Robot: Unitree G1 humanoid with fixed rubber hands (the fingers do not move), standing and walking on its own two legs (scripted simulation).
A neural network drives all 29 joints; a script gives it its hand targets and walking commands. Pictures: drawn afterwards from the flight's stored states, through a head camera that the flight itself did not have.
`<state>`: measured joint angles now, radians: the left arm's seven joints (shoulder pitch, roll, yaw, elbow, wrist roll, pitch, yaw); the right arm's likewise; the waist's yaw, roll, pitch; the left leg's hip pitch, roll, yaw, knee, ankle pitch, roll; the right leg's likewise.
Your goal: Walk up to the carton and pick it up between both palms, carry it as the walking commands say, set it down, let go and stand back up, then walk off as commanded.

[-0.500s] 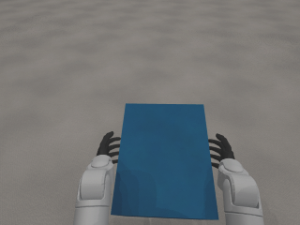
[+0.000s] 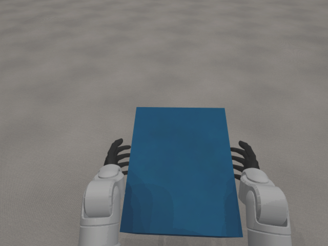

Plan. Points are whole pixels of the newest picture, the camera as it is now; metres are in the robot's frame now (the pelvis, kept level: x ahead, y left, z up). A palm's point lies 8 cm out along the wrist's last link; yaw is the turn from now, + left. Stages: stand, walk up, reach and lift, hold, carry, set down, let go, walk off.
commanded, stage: carry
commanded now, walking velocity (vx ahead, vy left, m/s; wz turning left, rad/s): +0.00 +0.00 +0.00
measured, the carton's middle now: (178, 173) +0.32 +0.00 +0.00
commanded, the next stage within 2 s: hold in 0.22 s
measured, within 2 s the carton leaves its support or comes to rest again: neither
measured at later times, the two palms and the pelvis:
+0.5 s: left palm (102, 183) +0.26 +0.18 +0.05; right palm (235, 187) +0.26 -0.13 +0.04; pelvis -0.02 +0.01 +0.00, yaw -10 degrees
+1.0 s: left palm (110, 172) +0.29 +0.17 +0.03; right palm (237, 178) +0.28 -0.14 +0.04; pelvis -0.01 +0.02 +0.01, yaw -10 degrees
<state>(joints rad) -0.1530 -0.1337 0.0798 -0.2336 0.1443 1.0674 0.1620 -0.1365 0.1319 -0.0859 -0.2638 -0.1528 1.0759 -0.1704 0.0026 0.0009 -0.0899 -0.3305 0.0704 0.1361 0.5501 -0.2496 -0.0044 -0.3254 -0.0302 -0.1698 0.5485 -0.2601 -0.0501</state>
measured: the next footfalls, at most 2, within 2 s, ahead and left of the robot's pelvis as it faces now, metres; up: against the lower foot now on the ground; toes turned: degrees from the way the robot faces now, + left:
none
